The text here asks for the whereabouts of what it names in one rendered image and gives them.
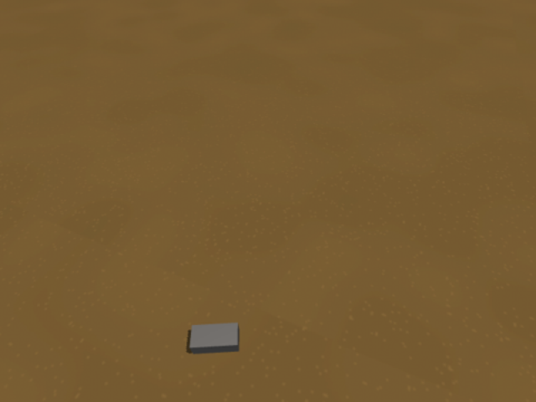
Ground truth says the carton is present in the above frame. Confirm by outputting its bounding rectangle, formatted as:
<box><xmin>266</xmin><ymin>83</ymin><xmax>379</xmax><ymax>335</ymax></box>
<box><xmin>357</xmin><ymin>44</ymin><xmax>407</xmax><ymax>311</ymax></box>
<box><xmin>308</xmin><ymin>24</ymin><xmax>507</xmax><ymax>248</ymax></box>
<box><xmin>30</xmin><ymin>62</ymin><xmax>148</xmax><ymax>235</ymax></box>
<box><xmin>189</xmin><ymin>322</ymin><xmax>240</xmax><ymax>354</ymax></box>

